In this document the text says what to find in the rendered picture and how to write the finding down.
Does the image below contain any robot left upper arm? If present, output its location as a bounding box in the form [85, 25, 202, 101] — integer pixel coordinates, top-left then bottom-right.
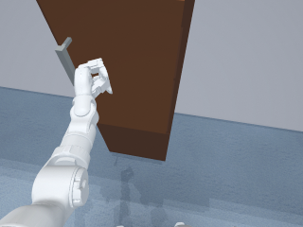
[0, 165, 89, 227]

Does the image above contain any handle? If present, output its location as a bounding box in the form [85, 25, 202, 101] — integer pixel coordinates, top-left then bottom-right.
[55, 37, 76, 86]

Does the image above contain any robot left hand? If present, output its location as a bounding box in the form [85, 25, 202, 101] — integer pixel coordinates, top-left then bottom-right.
[74, 58, 113, 99]

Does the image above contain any left robot forearm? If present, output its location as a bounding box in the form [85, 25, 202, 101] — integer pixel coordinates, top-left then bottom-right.
[31, 95, 99, 202]

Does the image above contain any cupboard door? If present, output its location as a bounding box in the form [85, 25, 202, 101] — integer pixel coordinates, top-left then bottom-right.
[38, 0, 185, 134]

